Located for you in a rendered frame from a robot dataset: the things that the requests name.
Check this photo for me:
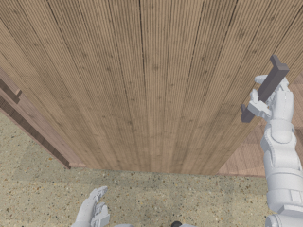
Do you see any handle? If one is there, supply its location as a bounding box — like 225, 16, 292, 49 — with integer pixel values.
241, 54, 290, 123
0, 79, 20, 105

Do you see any left robot hand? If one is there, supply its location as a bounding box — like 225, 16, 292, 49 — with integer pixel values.
75, 185, 111, 227

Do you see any right robot hand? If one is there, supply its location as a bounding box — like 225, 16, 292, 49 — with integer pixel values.
247, 75, 294, 123

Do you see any robot right forearm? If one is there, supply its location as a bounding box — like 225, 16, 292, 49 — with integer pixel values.
260, 119, 303, 218

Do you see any wardrobe door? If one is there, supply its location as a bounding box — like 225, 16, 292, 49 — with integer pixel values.
0, 0, 303, 176
0, 66, 83, 164

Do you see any right robot upper arm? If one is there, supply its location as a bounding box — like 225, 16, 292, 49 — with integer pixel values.
265, 214, 303, 227

